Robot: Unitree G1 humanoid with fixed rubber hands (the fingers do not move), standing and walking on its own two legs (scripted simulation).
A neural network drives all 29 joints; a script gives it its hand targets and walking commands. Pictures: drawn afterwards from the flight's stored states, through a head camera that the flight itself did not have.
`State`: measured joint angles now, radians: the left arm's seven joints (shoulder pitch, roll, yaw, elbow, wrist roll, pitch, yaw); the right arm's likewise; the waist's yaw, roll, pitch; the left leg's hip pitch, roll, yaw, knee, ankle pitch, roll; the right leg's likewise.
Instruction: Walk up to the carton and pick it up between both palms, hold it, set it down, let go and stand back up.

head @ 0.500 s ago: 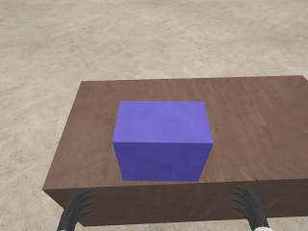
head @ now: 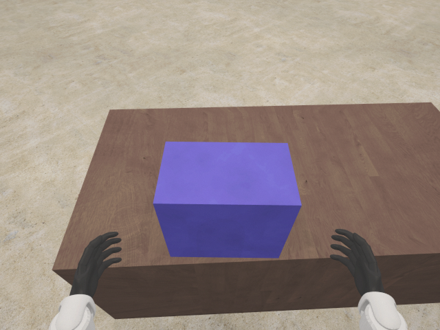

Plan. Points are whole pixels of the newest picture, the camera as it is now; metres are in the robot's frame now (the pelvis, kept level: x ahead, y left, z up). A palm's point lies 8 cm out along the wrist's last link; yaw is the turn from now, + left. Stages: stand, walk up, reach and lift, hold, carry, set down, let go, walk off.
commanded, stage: reach and lift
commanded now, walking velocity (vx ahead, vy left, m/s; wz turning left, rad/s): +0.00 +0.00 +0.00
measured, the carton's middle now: (225, 203) +0.42 +0.02 -0.09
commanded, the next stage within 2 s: none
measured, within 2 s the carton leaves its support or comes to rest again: neither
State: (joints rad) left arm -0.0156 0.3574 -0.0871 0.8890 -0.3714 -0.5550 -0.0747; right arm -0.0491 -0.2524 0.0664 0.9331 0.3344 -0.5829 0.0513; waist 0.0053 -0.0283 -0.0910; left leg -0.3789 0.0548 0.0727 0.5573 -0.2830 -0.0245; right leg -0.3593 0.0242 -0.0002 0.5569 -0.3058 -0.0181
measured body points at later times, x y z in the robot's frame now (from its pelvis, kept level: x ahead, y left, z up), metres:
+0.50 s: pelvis +0.01 +0.00 +0.01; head +0.02 +0.01 +0.46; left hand +0.32 +0.26 +0.01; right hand +0.32 -0.24 +0.02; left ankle +0.00 +0.13 -0.73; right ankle -0.02 -0.11 -0.73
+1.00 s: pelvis -0.01 +0.01 +0.01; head +0.02 +0.02 +0.46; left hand +0.39 +0.26 +0.07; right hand +0.38 -0.24 +0.07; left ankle +0.00 +0.13 -0.73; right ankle -0.02 -0.11 -0.73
